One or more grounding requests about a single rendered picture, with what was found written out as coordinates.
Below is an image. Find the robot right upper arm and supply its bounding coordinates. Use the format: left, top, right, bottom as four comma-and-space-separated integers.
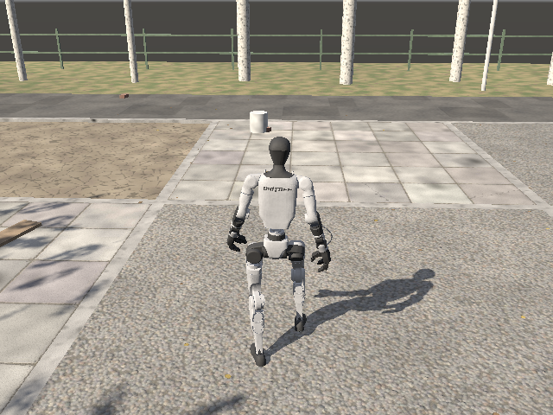
296, 175, 318, 225

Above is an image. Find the right robot forearm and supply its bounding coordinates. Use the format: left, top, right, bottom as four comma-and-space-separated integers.
310, 211, 328, 252

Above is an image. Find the left robot hand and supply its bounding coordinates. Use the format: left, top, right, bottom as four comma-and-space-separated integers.
226, 234, 247, 252

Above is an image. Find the right robot hand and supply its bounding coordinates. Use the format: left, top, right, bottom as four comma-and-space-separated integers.
311, 249, 331, 272

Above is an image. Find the robot left upper arm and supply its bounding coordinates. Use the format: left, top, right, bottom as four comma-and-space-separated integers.
236, 173, 261, 220

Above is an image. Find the robot head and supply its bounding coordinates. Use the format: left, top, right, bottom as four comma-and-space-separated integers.
264, 137, 294, 178

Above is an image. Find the left robot forearm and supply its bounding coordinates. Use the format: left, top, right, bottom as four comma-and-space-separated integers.
229, 206, 245, 238

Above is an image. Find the right robot thigh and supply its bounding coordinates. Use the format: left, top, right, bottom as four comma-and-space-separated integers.
287, 240, 305, 283

